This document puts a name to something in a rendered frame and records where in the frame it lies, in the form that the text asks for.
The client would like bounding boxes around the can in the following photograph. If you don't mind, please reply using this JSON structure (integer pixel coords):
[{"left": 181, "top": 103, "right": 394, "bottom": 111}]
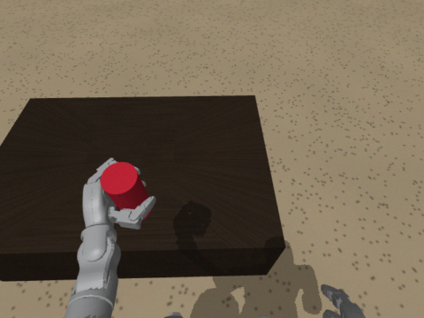
[{"left": 100, "top": 162, "right": 152, "bottom": 220}]

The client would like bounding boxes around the right robot hand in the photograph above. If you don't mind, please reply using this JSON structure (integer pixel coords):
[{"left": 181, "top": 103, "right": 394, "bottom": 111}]
[{"left": 321, "top": 284, "right": 365, "bottom": 318}]

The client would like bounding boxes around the left robot arm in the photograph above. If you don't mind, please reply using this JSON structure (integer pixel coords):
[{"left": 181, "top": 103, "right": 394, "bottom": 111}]
[{"left": 64, "top": 224, "right": 121, "bottom": 318}]

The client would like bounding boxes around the left robot hand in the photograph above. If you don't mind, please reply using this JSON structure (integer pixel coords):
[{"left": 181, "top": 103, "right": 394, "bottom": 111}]
[{"left": 82, "top": 158, "right": 156, "bottom": 229}]

